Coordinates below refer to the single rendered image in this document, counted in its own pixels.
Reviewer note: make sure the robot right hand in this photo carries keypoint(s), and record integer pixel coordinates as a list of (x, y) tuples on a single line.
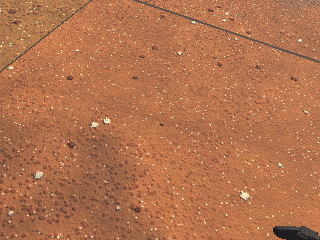
[(295, 233)]

